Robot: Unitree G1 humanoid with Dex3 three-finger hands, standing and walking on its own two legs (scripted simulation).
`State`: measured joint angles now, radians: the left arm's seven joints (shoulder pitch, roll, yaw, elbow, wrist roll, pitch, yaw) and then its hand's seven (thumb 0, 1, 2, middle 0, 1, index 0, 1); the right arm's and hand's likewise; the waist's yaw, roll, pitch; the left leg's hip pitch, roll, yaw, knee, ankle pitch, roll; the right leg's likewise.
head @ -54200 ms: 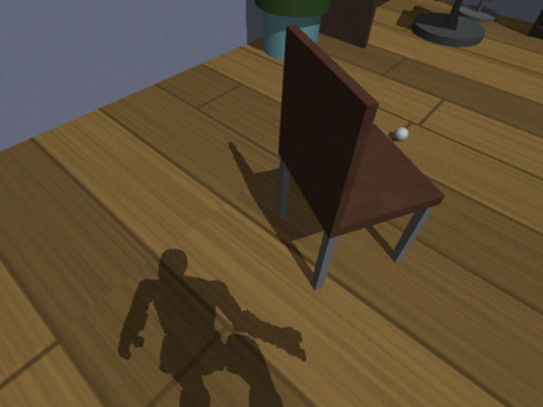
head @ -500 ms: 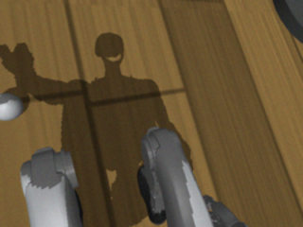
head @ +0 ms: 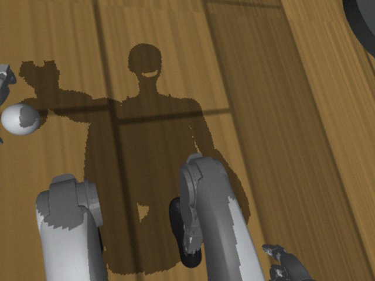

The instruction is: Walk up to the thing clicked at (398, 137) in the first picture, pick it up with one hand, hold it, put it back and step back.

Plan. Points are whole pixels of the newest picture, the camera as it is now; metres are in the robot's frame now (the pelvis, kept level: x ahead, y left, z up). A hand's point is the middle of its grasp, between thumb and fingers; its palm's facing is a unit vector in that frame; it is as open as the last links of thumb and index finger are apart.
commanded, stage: withdraw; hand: left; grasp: from above
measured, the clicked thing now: (21, 119) +0.50 +0.30 -0.30
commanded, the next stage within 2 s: home in 0.08 s
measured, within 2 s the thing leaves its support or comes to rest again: neither
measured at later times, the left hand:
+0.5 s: hand out of the picture +0.48 +0.30 -0.08, palm faces -0.35 -0.25 -0.90, open 12.0 cm
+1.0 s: hand out of the picture +0.29 +0.24 +0.13, palm faces -0.04 -0.88 -0.48, open 7.4 cm
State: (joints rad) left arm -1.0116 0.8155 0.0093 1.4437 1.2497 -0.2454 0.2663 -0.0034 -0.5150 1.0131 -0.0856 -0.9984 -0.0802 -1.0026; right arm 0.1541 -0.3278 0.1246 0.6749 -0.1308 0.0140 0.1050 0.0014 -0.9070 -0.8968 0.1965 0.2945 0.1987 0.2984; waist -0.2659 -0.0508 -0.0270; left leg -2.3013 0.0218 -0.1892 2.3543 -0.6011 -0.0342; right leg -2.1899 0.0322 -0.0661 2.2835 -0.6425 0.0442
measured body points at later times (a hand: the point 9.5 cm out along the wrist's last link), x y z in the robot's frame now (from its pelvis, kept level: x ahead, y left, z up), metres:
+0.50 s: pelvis +0.02 +0.01 +0.04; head +0.24 +0.06 +0.43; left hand +0.49 +0.31 -0.03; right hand +0.09 -0.24 -0.08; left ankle +0.10 +0.14 -0.31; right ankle +0.11 -0.13 -0.31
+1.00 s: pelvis +0.03 +0.00 +0.23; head +0.15 +0.04 +0.66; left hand +0.29 +0.28 +0.16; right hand +0.26 -0.22 +0.14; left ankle +0.09 +0.14 -0.31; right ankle +0.11 -0.13 -0.31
